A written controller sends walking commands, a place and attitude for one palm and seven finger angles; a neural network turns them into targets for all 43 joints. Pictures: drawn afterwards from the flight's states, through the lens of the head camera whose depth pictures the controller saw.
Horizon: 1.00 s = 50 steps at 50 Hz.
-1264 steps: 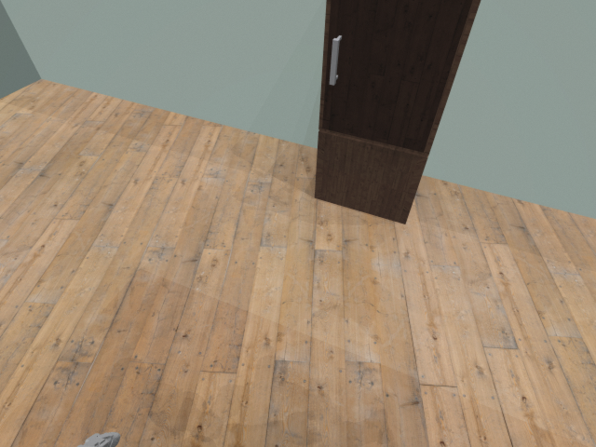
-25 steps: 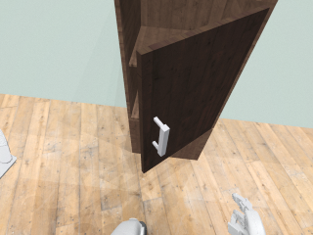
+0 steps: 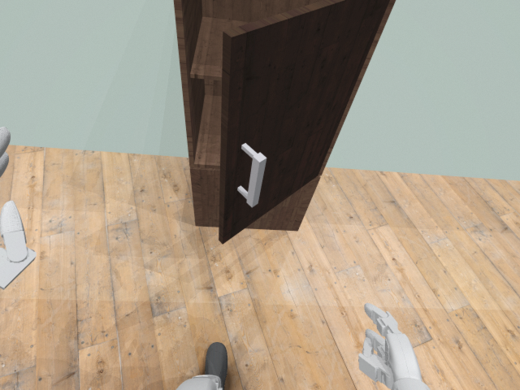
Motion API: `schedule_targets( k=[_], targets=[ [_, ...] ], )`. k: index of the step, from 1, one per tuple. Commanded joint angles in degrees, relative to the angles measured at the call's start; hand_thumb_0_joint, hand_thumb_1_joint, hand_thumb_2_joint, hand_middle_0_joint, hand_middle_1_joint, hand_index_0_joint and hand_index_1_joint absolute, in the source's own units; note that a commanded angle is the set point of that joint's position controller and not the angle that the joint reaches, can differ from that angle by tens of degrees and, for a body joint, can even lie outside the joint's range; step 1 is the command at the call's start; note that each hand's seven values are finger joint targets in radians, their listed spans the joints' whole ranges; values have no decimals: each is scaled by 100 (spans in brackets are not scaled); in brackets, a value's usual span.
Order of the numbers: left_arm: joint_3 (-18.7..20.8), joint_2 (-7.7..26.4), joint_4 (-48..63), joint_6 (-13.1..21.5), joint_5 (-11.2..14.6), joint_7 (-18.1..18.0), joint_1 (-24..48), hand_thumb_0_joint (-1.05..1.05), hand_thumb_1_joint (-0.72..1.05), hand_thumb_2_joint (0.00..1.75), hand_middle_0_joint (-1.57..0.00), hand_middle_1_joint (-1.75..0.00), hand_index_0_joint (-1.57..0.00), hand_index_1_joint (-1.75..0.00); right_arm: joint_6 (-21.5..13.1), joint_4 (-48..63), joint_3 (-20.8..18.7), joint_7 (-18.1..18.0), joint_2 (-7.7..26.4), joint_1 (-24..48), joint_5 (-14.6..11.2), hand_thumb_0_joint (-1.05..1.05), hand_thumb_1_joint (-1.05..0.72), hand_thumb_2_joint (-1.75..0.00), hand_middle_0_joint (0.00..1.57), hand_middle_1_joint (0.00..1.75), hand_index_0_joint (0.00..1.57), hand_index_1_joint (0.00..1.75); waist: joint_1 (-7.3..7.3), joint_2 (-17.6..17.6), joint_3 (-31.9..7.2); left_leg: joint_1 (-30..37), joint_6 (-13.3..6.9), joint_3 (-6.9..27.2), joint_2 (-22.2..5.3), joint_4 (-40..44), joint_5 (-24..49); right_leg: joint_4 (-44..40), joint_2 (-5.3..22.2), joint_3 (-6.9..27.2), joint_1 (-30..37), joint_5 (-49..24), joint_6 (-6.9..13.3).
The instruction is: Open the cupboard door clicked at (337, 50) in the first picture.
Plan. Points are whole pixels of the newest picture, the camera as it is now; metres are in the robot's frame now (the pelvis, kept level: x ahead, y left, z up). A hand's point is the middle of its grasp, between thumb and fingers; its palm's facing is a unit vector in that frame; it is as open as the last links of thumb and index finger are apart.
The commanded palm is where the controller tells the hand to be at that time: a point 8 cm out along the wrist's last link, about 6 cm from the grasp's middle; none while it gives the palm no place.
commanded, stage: stop stepping back and stand still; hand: left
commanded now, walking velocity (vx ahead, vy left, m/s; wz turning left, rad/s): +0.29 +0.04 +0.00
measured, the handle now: (249, 176) +0.52 +0.05 -0.04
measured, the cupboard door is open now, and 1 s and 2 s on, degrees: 42 42 42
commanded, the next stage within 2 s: let the arm hang, fingers relaxed in 0.82 s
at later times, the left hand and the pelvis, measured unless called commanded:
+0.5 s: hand (22, 315) +0.16 +0.22 +0.19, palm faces +0.28 -0.76 -0.59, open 7.4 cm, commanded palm +0.11 +0.28 +0.18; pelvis -0.05 +0.00 +0.00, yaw -5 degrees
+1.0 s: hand (58, 309) +0.18 +0.23 +0.12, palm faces +0.19 -0.81 -0.56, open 7.4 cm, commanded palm none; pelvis -0.07 +0.00 +0.00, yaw -4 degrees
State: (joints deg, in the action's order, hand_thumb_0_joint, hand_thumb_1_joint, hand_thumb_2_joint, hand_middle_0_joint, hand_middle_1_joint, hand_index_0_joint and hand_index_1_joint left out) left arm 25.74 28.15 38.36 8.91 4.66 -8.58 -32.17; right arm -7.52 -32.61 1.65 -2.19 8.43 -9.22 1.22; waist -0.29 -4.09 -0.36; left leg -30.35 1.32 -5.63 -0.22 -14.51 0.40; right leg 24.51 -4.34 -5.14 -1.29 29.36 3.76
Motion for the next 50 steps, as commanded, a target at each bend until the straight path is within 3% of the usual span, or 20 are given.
schedule_targets(
  k=[1, 3, 5, 9, 11, 12, 13, 15, 17, 20, 23, 25, 26, 27, 31, 37, 43, 45, 46, 50],
  targets=[
    [1520, 1590, 1804, 488, 110, -148, -304, 0, 90, 90, -20, -30, -20, -30, 79, 469, -286, -74, 799, 200, -44, 0, -90, -90, 20, 30, 20, 30, 115, -319, -1085, 1599, -27, 398, 24, -3891, -1705, -1564, 2005, 1398, -1923, -1896, 604],
    [1544, 1511, 845, 480, 101, -154, -150, 0, 90, 90, -20, -30, -20, -30, -32, 533, -256, 25, 849, 166, -52, 0, -90, -90, 20, 30, 20, 30, 33, -458, -957, 217, 51, 588, -311, -4681, -1643, -1533, 2486, 1899, -1098, -1642, 1051],
    [947, 739, 53, 302, 67, -86, 302, 0, 90, 90, -20, -30, -20, -30, -28, 437, -453, -86, 1054, 304, -292, 0, -90, -90, 20, 30, 20, 30, -97, -444, 347, -563, -71, 545, -323, -4059, -1347, -909, 1845, 1462, -702, -3561, 425],
    [265, 569, -1067, 305, -149, -109, 1552, 0, 90, 90, -20, -30, -20, -30, -126, 79, -302, -351, 1115, 84, -199, 0, -90, -90, 20, 30, 20, 30, -345, 816, 237, 2231, -509, 105, 184, -1692, -1304, 1101, 1247, 416, -1721, -3677, -113],
    [46, 468, -971, 374, -202, -91, 2065, 0, 90, 90, -20, -30, -20, -30, -233, 189, -327, -339, 1293, 52, -180, 0, -90, -90, 20, 30, 20, 30, -300, 2044, 27, 2818, -1695, 3295, -1575, -708, -659, 3680, 386, 304, -2929, -1034, -754],
    [134, 614, -556, 480, -247, -119, 2192, 0, 90, 90, -20, -30, -20, -30, -325, 253, -271, -280, 1164, 5, -78, 0, -90, -90, 20, 30, 20, 30, -217, 1553, -51, 2526, -2035, 4613, -2112, -67, -1128, 4710, 188, 926, -3251, 242, -586],
    [294, 991, -10, 550, -287, -68, 2100, 0, 90, 90, -20, -30, -20, -30, -417, 271, -216, -223, 1034, 138, 11, 0, -90, -90, 20, 30, 20, 30, -139, 804, -59, 1727, -1691, 4592, -2062, 324, -1888, 4877, 397, 1210, -2902, 178, -319],
    [483, 881, 579, 538, -289, -39, 1218, 0, 90, 90, -20, -30, -20, -30, -544, 222, -371, -95, 1052, 254, -61, 0, -90, -90, 20, 30, 20, 30, 60, 106, -19, 370, -1204, 2866, -1502, 580, -2800, 4131, 554, 869, -1735, -375, -334],
    [933, 1055, 1148, 634, -214, -104, -36, 0, 90, 90, -20, -30, -20, -30, -599, 337, -378, -67, 989, 361, -57, 0, -90, -90, 20, 30, 20, 30, 187, 1315, -559, -63, -777, 1526, -969, 669, -3199, 3302, 369, 254, -699, -675, -336],
    [1262, 1057, 1136, 732, -247, -216, -834, 0, 90, 90, -20, -30, -20, -30, -515, 525, -336, -70, 862, 238, -38, 0, -90, -90, 20, 30, 20, 30, 176, 2806, -530, -786, -580, 1101, -865, 789, -3706, 2420, 275, -81, 139, -447, -264],
    [1132, 720, 135, 619, -214, -228, -680, 0, 90, 90, -20, -30, -20, -30, -280, 499, -412, -162, 889, 40, -57, 0, -90, -90, 20, 30, 20, 30, 78, 1656, -294, -920, -286, 866, -738, 213, -3871, 910, 211, -288, 581, -231, -245],
    [954, 656, -534, 518, -221, -176, -194, 0, 90, 90, -20, -30, -20, -30, -149, 366, -479, -197, 882, -55, -83, 0, -90, -90, 20, 30, 20, 30, -63, -48, 27, -99, -60, 448, -212, -1663, -3060, -824, 949, 794, -647, -2, 12],
    [843, 628, -739, 485, -188, -141, 41, 0, 90, 90, -20, -30, -20, -30, -86, 360, -495, -204, 980, 15, -93, 0, -90, -90, 20, 30, 20, 30, -110, -860, 156, 305, -22, 709, 27, -3433, -2356, -1774, 2091, 2812, -1992, 935, 468],
    [761, 715, -744, 516, -143, -135, 572, 0, 90, 90, -20, -30, -20, -30, -107, 199, -468, -226, 1098, 21, -32, 0, -90, -90, 20, 30, 20, 30, -113, -798, 427, 133, -15, 839, -117, -4107, -1998, -1886, 2487, 2942, -2216, 334, 615],
    [-149, 80, -1483, 461, -288, -39, 1327, 0, 90, 90, -20, -30, -20, -30, -227, 56, -403, -276, 1062, 81, -175, 0, -90, -90, 20, 30, 20, 30, -159, -448, 127, 185, -73, 582, -207, -3718, -1607, -870, 1673, 1385, -1226, -1907, -49],
    [130, 620, 334, 624, -381, -209, 1715, 0, 90, 90, -20, -30, -20, -30, -514, 291, -351, -383, 954, 343, -90, 0, -90, -90, 20, 30, 20, 30, 161, -308, -221, 1155, -362, 163, 24, -1698, -1640, -179, 1589, 1062, -162, -4904, -208],
    [949, 860, 875, 682, -242, -252, 92, 0, 90, 90, -20, -30, -20, -30, -272, 614, -391, -196, 873, 160, -120, 0, -90, -90, 20, 30, 20, 30, 118, 1978, -883, 2713, -506, 867, -899, -1335, 2710, 404, 532, 352, -888, -2321, -416],
    [939, 725, 481, 616, -220, -182, -84, 0, 90, 90, -20, -30, -20, -30, -188, 632, -370, -156, 886, 145, -175, 0, -90, -90, 20, 30, 20, 30, 39, 1697, -625, 1887, -269, 568, -688, -1361, 1713, 9, 593, 415, -239, -3280, -365],
    [-2192, -648, -4199, -195, -666, 630, 312, 0, 90, 90, -20, -30, -20, -30, -415, -539, -632, 266, 1503, 645, -248, 0, -90, -90, 20, 30, 20, 30, -162, 753, -348, 1578, -131, 377, -524, -2137, 1642, 551, 1163, 460, -858, -5028, -189],
    [-1930, -286, -5006, -730, -684, 988, 1290, 0, 90, 90, -20, -30, -20, -30, 279, -680, -587, 233, 1716, 69, -119, 0, -90, -90, 20, 30, 20, 30, -24, 51, -533, 1366, -298, 854, -668, -1747, 16, 524, 1292, 501, -1408, -3300, -122]
  ],
)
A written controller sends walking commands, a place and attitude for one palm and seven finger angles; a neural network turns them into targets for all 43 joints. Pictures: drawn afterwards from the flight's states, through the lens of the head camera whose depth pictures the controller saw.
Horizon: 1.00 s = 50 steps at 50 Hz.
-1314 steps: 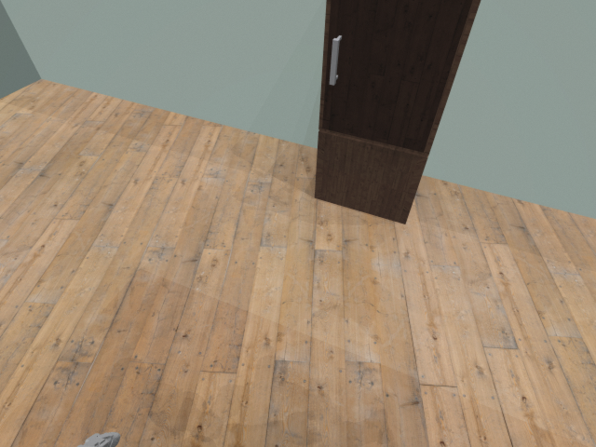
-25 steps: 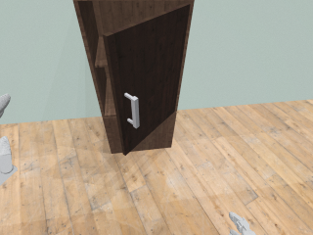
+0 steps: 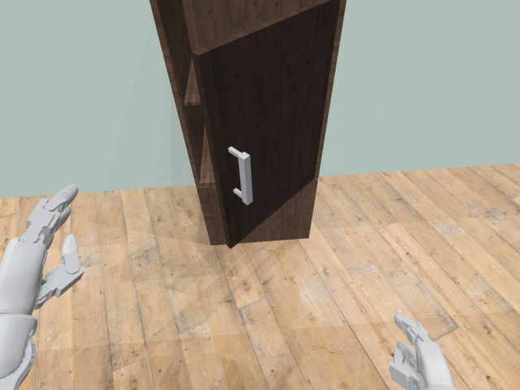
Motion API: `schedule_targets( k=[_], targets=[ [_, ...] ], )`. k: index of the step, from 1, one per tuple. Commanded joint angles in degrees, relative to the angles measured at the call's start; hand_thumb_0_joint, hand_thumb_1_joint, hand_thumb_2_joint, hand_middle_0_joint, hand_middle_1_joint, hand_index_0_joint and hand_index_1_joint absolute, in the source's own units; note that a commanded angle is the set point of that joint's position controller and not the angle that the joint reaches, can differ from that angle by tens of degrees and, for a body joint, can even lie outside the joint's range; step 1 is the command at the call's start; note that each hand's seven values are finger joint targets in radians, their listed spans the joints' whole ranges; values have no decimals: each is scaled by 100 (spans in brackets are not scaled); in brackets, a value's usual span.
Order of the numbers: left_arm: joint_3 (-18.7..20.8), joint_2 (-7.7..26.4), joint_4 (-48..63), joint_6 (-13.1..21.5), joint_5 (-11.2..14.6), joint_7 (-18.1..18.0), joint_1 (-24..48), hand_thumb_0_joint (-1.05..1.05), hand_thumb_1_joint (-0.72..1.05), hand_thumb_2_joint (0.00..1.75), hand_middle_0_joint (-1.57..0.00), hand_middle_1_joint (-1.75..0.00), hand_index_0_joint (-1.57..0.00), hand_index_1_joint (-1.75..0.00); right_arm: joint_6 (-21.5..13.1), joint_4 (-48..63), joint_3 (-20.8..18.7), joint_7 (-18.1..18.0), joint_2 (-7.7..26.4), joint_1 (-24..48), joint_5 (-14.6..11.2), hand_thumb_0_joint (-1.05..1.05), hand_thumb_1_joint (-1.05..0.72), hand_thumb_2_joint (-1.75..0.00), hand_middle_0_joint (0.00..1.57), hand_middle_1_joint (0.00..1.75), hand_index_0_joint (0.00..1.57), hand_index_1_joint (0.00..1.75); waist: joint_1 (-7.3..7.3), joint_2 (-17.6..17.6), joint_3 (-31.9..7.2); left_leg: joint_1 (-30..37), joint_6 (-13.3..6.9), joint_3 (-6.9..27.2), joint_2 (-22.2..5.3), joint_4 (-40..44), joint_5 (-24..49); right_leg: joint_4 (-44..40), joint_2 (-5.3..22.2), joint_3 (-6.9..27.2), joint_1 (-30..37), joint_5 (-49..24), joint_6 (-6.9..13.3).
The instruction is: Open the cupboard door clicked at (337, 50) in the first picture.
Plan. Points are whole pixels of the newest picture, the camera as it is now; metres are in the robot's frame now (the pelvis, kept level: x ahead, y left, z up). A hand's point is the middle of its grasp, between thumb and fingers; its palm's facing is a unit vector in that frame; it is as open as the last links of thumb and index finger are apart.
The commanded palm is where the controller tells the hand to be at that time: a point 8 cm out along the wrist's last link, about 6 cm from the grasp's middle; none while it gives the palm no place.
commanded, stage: let the arm hang, fingers relaxed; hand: left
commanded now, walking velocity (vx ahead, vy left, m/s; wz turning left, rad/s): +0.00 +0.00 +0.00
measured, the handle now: (240, 176) +0.58 +0.10 -0.05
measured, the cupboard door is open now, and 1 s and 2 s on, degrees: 42 42 42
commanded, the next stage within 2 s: look to check the result in 1.02 s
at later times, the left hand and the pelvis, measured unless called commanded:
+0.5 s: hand out of the picture -0.11 +0.20 -0.17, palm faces +0.08 -0.97 -0.21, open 7.2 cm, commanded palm none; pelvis -0.04 +0.02 +0.00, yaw +3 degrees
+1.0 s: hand out of the picture -0.03 +0.19 -0.17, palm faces +0.07 -0.98 -0.17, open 7.3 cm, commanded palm none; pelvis -0.02 +0.03 +0.01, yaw +1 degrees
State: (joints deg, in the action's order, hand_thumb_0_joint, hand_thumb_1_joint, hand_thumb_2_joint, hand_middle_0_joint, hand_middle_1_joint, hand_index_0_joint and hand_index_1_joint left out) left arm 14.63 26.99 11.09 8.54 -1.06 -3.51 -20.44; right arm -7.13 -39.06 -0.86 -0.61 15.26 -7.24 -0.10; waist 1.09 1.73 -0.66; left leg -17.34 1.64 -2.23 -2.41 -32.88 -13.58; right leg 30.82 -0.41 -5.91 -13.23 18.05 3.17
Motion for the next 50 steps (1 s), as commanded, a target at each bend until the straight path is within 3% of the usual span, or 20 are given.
schedule_targets(
  k=[1, 2, 4, 5, 7, 10, 12, 15, 22, 25, 30, 40, 50],
  targets=[
    [-873, -113, -2589, -684, -123, 483, 345, 0, 90, 90, -20, -30, -20, -30, 296, -79, -293, 101, 1047, -21, 48, 0, -90, -90, 20, 30, 20, 30, -108, -786, -466, -92, -389, 640, -467, 234, 1397, -138, 793, 535, -105, -1714, -85],
    [-920, -112, -2916, -690, -107, 477, 457, 0, 90, 90, -20, -30, -20, -30, 343, -126, -233, 96, 1062, 77, 85, 0, -90, -90, 20, 30, 20, 30, -75, -1063, -385, -201, -443, 761, -488, 360, 1272, -262, 761, 557, -53, -1304, -106],
    [-983, -114, -3598, -690, -102, 440, 694, 0, 90, 90, -20, -30, -20, -30, 433, -267, -161, 70, 1040, 78, 140, 0, -90, -90, 20, 30, 20, 30, -83, -1834, -299, -29, -412, 682, -313, 249, 1232, -561, 868, 782, -32, -1290, -31],
    [-1013, -90, -3912, -720, -98, 415, 851, 0, 90, 90, -20, -30, -20, -30, 484, -379, -155, 69, 998, 2, 151, 0, -90, -90, 20, 30, 20, 30, -133, -1857, -347, 83, -371, 592, -192, 179, 1268, -561, 983, 783, 21, -1463, 39],
    [-1155, -271, -4512, -822, -52, 347, 950, 0, 90, 90, -20, -30, -20, -30, 618, -676, -55, 68, 707, -97, 180, 0, -90, -90, 20, 30, 20, 30, -185, -1185, -232, 320, -286, 452, -131, 299, 1018, -676, 1057, 800, -168, -960, 69],
    [-1285, -488, -5294, -903, -2, 291, 853, 0, 90, 90, -20, -30, -20, -30, 722, -1044, 74, 58, 502, -128, 200, 0, -90, -90, 20, 30, 20, 30, -125, 127, 22, 219, -306, 652, -219, 901, 748, -811, 772, 733, 5, -159, -88],
    [-1290, -551, -5786, -907, 15, 273, 632, 0, 90, 90, -20, -30, -20, -30, 751, -1267, 88, 23, 434, -181, 181, 0, -90, -90, 20, 30, 20, 30, -61, 586, 85, 24, -317, 699, -228, 1094, 256, -973, 714, 746, 274, 42, -99],
    [-1249, -744, -6414, -889, 39, 258, 371, 0, 90, 90, -20, -30, -20, -30, 795, -1617, 76, -44, 225, -476, 177, 0, -90, -90, 20, 30, 20, 30, -82, 865, 156, -37, -269, 618, -139, 1161, -406, -1272, 751, 793, 327, 391, 1],
    [-1273, -1000, -7216, -904, 37, 253, 152, 0, 90, 90, -20, -30, -20, -30, 845, -2148, -5, -103, -13, -1300, 157, 0, -90, -90, 20, 30, 20, 30, -201, 56, 516, 69, -351, 710, -201, 1242, -802, -1473, 712, 644, -202, 989, 25],
    [-1282, -1138, -7406, -900, 36, 237, -45, 0, 90, 90, -20, -30, -20, -30, 825, -2256, -13, -123, -78, -1430, 157, 0, -90, -90, 20, 30, 20, 30, -154, -149, 618, -32, -389, 765, -230, 1366, -860, -1390, 666, 587, -185, 890, -8],
    [-1283, -1268, -7572, -892, 27, 200, -249, 0, 90, 90, -20, -30, -20, -30, 786, -2377, -22, -131, -186, -1537, 157, 0, -90, -90, 20, 30, 20, 30, -113, -264, 684, -103, -417, 824, -261, 1545, -913, -1235, 632, 507, -147, 704, -56],
    [-1280, -1434, -7584, -852, 18, 153, -296, 0, 90, 90, -20, -30, -20, -30, 721, -2491, 2, -134, -406, -1519, 156, 0, -90, -90, 20, 30, 20, 30, -91, -103, 869, -168, -399, 779, -232, 1644, -610, -1108, 630, 503, -71, 175, -97],
    [-1268, -1452, -7575, -794, 40, 148, -151, 0, 90, 90, -20, -30, -20, -30, 675, -2550, 25, -140, -457, -1447, 145, 0, -90, -90, 20, 30, 20, 30, -114, -37, 691, 161, -343, 576, -182, 1432, 115, -1166, 729, 521, 89, -209, -88]
  ],
)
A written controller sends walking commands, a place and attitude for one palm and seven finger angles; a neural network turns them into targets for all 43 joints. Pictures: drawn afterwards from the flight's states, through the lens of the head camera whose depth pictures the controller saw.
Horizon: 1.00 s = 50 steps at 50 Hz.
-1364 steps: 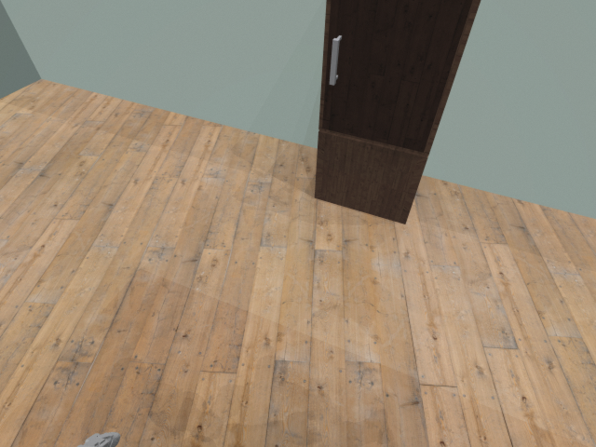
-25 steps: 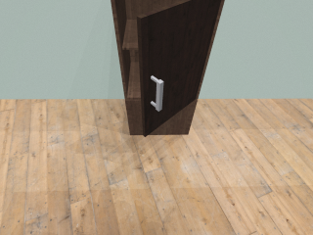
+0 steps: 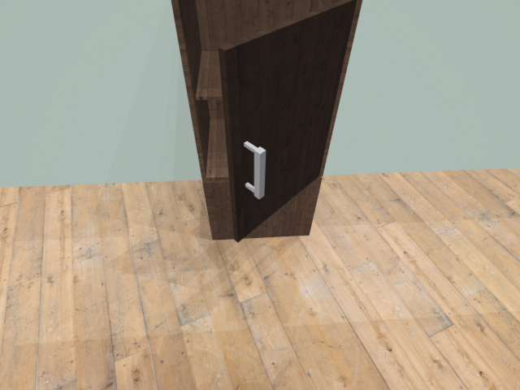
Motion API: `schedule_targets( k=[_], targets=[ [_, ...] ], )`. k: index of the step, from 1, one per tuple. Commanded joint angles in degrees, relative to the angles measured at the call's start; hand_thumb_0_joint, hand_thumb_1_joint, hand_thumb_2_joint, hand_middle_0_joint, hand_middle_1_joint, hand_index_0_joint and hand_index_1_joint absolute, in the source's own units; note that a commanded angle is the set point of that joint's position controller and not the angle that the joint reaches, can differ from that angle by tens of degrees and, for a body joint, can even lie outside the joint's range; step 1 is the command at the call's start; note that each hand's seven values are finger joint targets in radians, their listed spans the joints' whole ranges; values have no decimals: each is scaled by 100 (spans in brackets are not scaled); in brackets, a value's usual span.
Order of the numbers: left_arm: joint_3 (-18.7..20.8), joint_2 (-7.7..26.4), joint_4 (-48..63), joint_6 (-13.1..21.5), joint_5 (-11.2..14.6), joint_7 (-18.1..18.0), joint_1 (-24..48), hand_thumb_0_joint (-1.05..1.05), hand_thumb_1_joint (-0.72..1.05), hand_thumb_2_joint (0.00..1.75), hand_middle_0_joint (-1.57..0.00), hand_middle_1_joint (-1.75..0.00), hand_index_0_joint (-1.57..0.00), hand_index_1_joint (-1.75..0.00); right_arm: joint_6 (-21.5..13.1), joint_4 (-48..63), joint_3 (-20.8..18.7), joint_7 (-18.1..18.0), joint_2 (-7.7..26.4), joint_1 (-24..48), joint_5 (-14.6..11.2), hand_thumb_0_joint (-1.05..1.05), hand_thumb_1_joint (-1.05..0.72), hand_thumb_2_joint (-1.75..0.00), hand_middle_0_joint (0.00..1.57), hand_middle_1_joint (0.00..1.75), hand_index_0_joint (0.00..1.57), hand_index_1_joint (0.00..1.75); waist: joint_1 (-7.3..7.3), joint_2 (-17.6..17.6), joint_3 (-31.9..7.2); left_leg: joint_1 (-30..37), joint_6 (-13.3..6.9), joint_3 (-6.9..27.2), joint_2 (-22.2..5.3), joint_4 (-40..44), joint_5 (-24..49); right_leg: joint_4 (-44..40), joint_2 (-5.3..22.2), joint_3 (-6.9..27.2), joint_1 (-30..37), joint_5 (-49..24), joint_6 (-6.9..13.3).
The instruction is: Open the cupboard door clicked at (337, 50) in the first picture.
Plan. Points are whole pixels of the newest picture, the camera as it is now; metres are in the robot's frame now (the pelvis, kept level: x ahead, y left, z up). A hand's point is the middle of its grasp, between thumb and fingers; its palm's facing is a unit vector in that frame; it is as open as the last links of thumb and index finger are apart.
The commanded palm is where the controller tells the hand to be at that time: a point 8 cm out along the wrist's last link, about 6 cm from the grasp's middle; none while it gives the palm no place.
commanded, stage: let the arm hang, fingers relaxed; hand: left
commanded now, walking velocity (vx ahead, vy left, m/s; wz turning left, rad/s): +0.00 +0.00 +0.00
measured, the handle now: (254, 170) +0.61 +0.05 -0.05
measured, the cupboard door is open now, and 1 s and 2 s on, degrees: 42 42 42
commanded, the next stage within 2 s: look to check the result in 0.02 s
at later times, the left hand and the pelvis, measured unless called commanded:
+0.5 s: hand out of the picture +0.00 +0.16 -0.17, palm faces +0.06 -0.98 -0.18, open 7.3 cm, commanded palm none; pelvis +0.02 +0.00 +0.00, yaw +0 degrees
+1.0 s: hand out of the picture +0.03 +0.17 -0.18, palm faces +0.00 -0.98 -0.20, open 7.3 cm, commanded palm none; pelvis +0.03 -0.01 +0.00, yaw -4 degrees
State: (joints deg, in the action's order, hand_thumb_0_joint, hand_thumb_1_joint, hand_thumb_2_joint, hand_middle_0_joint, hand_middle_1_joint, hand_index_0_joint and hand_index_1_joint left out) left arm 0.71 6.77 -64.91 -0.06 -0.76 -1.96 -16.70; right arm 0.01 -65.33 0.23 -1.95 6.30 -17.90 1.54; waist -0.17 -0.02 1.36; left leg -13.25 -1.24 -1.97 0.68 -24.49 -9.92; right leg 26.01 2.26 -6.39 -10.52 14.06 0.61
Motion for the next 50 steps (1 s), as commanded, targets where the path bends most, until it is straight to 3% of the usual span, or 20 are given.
schedule_targets(
  k=[1, 8, 21, 33, 38, 42, 46, 50],
  targets=[
    [138, 589, 31, 71, 10, -10, -553, 0, 90, 90, -20, -30, -20, -30, -47, 90, -87, -7, 447, -395, -33, 0, -90, -90, 20, 30, 20, 30, 19, 102, 431, -197, -63, 547, -496, 567, -133, -673, 460, 537, -126, 130, 172],
    [119, 589, -18, 89, 24, -14, -515, 0, 90, 90, -20, -30, -20, -30, -67, 30, -79, -23, 504, -309, -37, 0, -90, -90, 20, 30, 20, 30, 11, 73, 252, 43, -61, 531, -535, 457, 428, -653, 490, 530, 49, -261, 154],
    [90, 623, -74, 84, 24, -16, -510, 0, 90, 90, -20, -30, -20, -30, -46, -18, -64, -30, 590, -177, -54, 0, -90, -90, 20, 30, 20, 30, 13, -54, 465, 123, -58, 510, -542, 480, 427, -771, 475, 498, 41, -243, 140],
    [94, 671, -72, 103, 29, -16, -438, 0, 90, 90, -20, -30, -20, -30, -81, -54, -56, -38, 641, -59, -45, 0, -90, -90, 20, 30, 20, 30, 24, 61, 362, 230, -47, 505, -557, 502, 757, -762, 499, 520, 234, -605, 137],
    [100, 707, -58, 112, 31, -12, -403, 0, 90, 90, -20, -30, -20, -30, -86, -48, -63, -39, 669, -63, -47, 0, -90, -90, 20, 30, 20, 30, 20, -49, 329, 272, -49, 500, -562, 499, 825, -780, 510, 497, 294, -712, 139],
    [204, 764, 33, 21, 14, -9, -349, 0, 90, 90, -20, -30, -20, -30, -9, -27, -142, -99, 687, -131, -44, 0, -90, -90, 20, 30, 20, 30, -18, -1, 313, 364, -20, 257, -663, 191, 784, -588, 513, 678, 91, -1098, 186],
    [359, 890, 281, -95, -21, 47, -171, 0, 90, 90, -20, -30, -20, -30, 78, 186, -278, -134, 863, -63, -39, 0, -90, -90, 20, 30, 20, 30, -36, -27, 325, 292, -18, 94, -800, -8, 397, -276, 438, 830, -281, -939, 236],
    [454, 899, 586, -183, -47, 120, 17, 0, 90, 90, -20, -30, -20, -30, 83, 443, -399, -161, 1074, -5, -9, 0, -90, -90, 20, 30, 20, 30, -56, 393, 329, 252, -194, 404, -1193, 240, 3, 289, 124, 833, -729, -488, 182]
  ],
)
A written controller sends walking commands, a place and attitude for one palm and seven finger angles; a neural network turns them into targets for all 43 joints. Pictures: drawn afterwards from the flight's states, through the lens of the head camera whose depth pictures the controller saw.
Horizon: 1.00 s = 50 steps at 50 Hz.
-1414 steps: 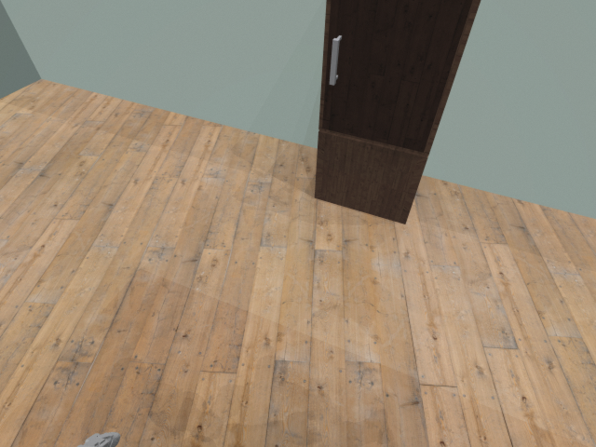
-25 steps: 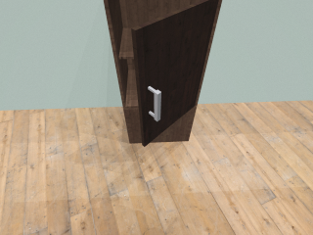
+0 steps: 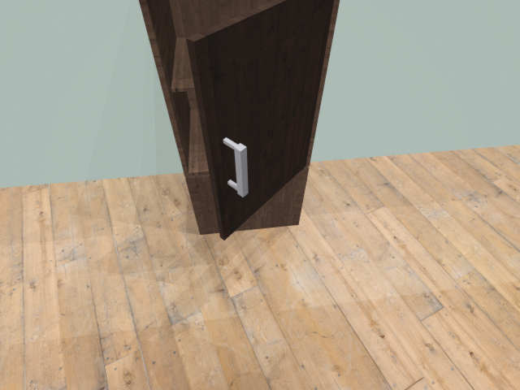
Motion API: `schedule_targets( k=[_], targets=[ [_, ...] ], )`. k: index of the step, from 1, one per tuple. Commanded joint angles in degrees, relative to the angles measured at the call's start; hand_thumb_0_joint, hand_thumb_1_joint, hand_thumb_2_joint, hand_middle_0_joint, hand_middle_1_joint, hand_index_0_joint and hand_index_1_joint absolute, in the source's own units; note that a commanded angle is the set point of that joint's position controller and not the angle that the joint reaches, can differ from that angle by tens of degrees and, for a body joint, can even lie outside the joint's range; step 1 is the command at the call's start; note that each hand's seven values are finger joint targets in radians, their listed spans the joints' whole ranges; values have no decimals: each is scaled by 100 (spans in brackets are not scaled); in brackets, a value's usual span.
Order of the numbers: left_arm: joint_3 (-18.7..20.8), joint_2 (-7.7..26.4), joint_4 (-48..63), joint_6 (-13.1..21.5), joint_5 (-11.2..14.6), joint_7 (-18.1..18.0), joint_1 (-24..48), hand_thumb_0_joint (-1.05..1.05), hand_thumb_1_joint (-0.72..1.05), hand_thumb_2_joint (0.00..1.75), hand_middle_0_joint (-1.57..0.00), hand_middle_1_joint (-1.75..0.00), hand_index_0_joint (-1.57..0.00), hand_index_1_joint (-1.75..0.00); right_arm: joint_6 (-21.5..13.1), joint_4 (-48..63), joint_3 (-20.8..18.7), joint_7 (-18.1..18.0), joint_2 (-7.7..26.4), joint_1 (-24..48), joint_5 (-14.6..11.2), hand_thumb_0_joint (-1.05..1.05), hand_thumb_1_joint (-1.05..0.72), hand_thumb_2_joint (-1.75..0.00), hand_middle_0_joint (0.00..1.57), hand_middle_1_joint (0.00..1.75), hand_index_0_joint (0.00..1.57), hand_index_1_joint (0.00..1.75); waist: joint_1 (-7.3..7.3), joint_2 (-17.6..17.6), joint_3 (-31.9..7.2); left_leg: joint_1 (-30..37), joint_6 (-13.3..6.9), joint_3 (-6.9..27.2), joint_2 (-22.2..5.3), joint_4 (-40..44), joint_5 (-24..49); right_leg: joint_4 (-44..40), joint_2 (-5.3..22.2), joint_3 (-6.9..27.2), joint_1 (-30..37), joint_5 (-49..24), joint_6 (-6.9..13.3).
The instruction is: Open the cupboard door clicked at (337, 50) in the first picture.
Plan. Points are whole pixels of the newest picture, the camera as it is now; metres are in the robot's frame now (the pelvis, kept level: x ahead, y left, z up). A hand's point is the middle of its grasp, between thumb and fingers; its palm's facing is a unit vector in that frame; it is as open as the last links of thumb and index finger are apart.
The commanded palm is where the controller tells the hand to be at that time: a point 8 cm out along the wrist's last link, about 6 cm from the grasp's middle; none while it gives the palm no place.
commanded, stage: walk to a spot facing it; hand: left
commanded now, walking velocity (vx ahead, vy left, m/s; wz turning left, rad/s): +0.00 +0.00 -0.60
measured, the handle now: (235, 168) +0.57 +0.10 -0.05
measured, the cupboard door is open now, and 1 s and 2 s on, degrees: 42 42 42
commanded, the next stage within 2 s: none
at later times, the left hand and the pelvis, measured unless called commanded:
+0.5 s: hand out of the picture +0.07 +0.14 -0.15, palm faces -0.15 -0.94 -0.30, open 7.3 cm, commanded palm none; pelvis +0.00 -0.05 +0.01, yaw -15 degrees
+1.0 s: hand (183, 354) +0.20 +0.16 -0.17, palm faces -0.44 -0.86 -0.24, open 7.4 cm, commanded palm none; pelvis +0.04 -0.01 +0.00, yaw -32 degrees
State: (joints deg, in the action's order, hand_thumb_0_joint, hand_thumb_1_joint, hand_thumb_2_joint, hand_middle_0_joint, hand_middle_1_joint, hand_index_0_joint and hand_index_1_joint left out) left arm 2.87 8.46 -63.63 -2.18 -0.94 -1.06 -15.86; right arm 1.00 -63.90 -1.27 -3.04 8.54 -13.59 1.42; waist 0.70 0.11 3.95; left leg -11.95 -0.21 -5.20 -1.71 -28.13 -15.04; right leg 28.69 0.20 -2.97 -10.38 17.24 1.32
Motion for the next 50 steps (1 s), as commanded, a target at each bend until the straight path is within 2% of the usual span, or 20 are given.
schedule_targets(
  k=[1, 4, 6, 9, 10, 11, 12, 13, 15, 17, 23, 36, 39, 40, 41, 42, 43, 44, 46, 50],
  targets=[
    [246, 690, 516, 22, -30, 48, -68, 0, 90, 90, -20, -30, -20, -30, -24, 357, -276, -56, 957, -427, -2, 0, -90, -90, 20, 30, 20, 30, -119, 588, -19, 160, -414, 914, -1158, 743, 409, 290, 214, 397, -826, -555, 73],
    [273, 580, 750, -37, -55, 117, 113, 0, 90, 90, -20, -30, -20, -30, -79, 510, -358, -60, 1159, -428, 43, 0, -90, -90, 20, 30, 20, 30, -140, 1127, -103, 140, -866, 1303, -1852, 1177, 627, 1606, 28, 176, -1148, 909, -27],
    [281, 561, 860, -47, -52, 144, 126, 0, 90, 90, -20, -30, -20, -30, -91, 657, -365, -46, 1186, -283, 52, 0, -90, -90, 20, 30, 20, 30, -76, 1034, -212, 142, -969, 1163, -1993, 1055, 1042, 1852, 129, 232, -1134, 1198, -28],
    [325, 641, 763, 35, -51, 162, -413, 0, 90, 90, -20, -30, -20, -30, -69, 878, -388, -27, 1232, 149, 31, 0, -90, -90, 20, 30, 20, 30, 294, 392, -385, -274, -466, 309, -1491, -134, 1426, 215, 132, 171, -96, -231, -31],
    [390, 1065, 719, 88, -108, 114, -639, 0, 90, 90, -20, -30, -20, -30, -27, 1009, -383, -5, 992, 242, -42, 0, -90, -90, 20, 30, 20, 30, 387, -1001, -446, -891, -35, -219, -751, -1264, 218, -863, 840, 1411, 332, -1348, 175],
    [493, 1638, 711, 119, -125, 31, -703, 0, 90, 90, -20, -30, -20, -30, -7, 1249, -315, 56, 666, 440, -55, 0, -90, -90, 20, 30, 20, 30, 462, -2417, -301, -1995, 255, -399, 13, -2601, -1918, -1223, 1997, 2946, 595, -2653, 678],
    [468, 1596, 728, 112, -41, -4, -758, 0, 90, 90, -20, -30, -20, -30, 57, 1235, -349, 66, 882, 522, -43, 0, -90, -90, 20, 30, 20, 30, 494, -1704, -337, -2052, 220, 317, -91, -3366, -1959, -1161, 2052, 2942, 496, -2541, 1023],
    [457, 1404, 840, 105, -45, -46, -413, 0, 90, 90, -20, -30, -20, -30, 92, 1181, -378, 82, 882, 603, -45, 0, -90, -90, 20, 30, 20, 30, 310, -1489, -106, -2205, 204, 570, -216, -3687, -1557, -1205, 1736, 2800, 202, -1943, 1047],
    [415, 1301, 1000, 132, -26, -45, -26, 0, 90, 90, -20, -30, -20, -30, 85, 1183, -371, 131, 828, 684, -43, 0, -90, -90, 20, 30, 20, 30, 154, -768, -29, -2312, 286, 646, -242, -3841, -976, -963, 1392, 2481, 258, -2246, 973],
    [405, 1275, 1028, 200, -13, -79, -154, 0, 90, 90, -20, -30, -20, -30, 74, 1176, -346, 133, 740, 652, -53, 0, -90, -90, 20, 30, 20, 30, 133, -345, -469, -2280, 355, 659, -219, -3692, -754, -729, 1272, 2293, 792, -3050, 901],
    [422, 1323, 1067, 190, -25, -69, -458, 0, 90, 90, -20, -30, -20, -30, 108, 1422, -334, 77, 790, 990, -75, 0, -90, -90, 20, 30, 20, 30, 225, -723, -590, -2395, 444, 750, -78, -3433, -630, -636, 1035, 2394, 1102, -3683, 739],
    [486, 1466, 1371, 144, -104, -72, -349, 0, 90, 90, -20, -30, -20, -30, -25, 1890, -311, 81, 789, 1357, -170, 0, -90, -90, 20, 30, 20, 30, 226, -763, -660, -1501, 311, 899, 232, -1813, -964, -397, 915, 3423, 507, -3515, 1022],
    [481, 1447, 1477, 123, -49, -58, -6, 0, 90, 90, -20, -30, -20, -30, -81, 1757, -312, 50, 852, 736, -195, 0, -90, -90, 20, 30, 20, 30, -85, -613, -817, -248, 247, 937, 269, -380, -153, -93, 581, 3251, -175, -3083, 667],
    [444, 1356, 1515, 122, -12, -50, 115, 0, 90, 90, -20, -30, -20, -30, -127, 1640, -331, 17, 996, 367, -180, 0, -90, -90, 20, 30, 20, 30, -258, -292, -934, 757, 169, 1049, -25, 378, 355, 210, 274, 2912, -802, -2359, 410],
    [400, 1067, 1577, 120, 46, -14, -93, 0, 90, 90, -20, -30, -20, -30, -192, 1649, -411, -10, 1457, 187, -118, 0, -90, -90, 20, 30, 20, 30, -250, 989, -1160, 1679, -256, 2409, -1343, 990, 621, 952, -475, 2152, -1863, -269, 76],
    [355, 1023, 1646, 149, 39, 47, 6, 0, 90, 90, -20, -30, -20, -30, -188, 1699, -445, -34, 1767, -52, -53, 0, -90, -90, 20, 30, 20, 30, -263, 1706, -1061, 1661, -939, 3433, -2582, 1116, 1808, 2320, -650, 1054, -2366, 1997, -251],
    [368, 1201, 1661, 120, -34, 83, 159, 0, 90, 90, -20, -30, -20, -30, -137, 1738, -378, -45, 1643, -4, 3, 0, -90, -90, 20, 30, 20, 30, -261, 971, -701, 988, -1249, 3241, -2714, 1054, 2170, 3169, -320, 1006, -2293, 1885, -331],
    [387, 1108, 1765, 129, -71, 149, 32, 0, 90, 90, -20, -30, -20, -30, -134, 1890, -343, -96, 1552, 319, 35, 0, -90, -90, 20, 30, 20, 30, 7, 594, -462, 530, -1229, 2610, -2464, 1018, 2528, 3604, -169, 752, -2311, 1638, -434],
    [404, 1107, 1484, 70, -100, 176, 84, 0, 90, 90, -20, -30, -20, -30, -180, 1811, -193, -68, 1225, 276, 41, 0, -90, -90, 20, 30, 20, 30, 56, 1263, -545, 579, -797, 1690, -1760, 652, 3878, 4140, -95, 767, -2394, 1180, -466],
    [300, 925, 1579, -35, -35, 280, 252, 0, 90, 90, -20, -30, -20, -30, -197, 1728, -224, -24, 1292, -48, 14, 0, -90, -90, 20, 30, 20, 30, 4, 856, -714, 817, -624, 752, -1388, 619, 3664, 3887, 19, 366, -2271, 587, -529]
  ],
)
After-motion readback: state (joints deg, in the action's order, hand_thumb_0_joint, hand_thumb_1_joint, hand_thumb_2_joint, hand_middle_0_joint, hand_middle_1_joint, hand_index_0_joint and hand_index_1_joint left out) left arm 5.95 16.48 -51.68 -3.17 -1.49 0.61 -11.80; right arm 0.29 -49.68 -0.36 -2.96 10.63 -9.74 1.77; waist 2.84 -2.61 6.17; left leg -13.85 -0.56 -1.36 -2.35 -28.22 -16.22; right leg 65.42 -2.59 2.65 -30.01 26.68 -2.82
